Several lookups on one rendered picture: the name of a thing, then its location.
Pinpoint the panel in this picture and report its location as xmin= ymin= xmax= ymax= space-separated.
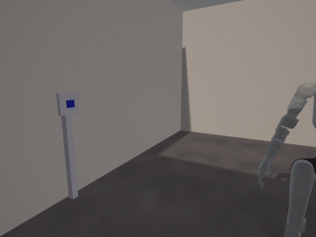
xmin=56 ymin=92 xmax=80 ymax=199

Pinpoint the right robot forearm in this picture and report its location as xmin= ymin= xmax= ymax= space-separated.
xmin=265 ymin=115 xmax=290 ymax=159

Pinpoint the robot right thigh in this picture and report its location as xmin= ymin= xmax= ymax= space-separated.
xmin=287 ymin=158 xmax=316 ymax=234

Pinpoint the robot right shin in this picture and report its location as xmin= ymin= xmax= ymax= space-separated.
xmin=284 ymin=219 xmax=301 ymax=237

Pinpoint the robot right hand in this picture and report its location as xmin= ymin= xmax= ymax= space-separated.
xmin=258 ymin=156 xmax=277 ymax=188

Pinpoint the right robot upper arm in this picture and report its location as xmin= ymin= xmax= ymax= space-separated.
xmin=281 ymin=82 xmax=316 ymax=129

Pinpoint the button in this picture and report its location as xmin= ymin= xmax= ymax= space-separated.
xmin=66 ymin=100 xmax=75 ymax=108

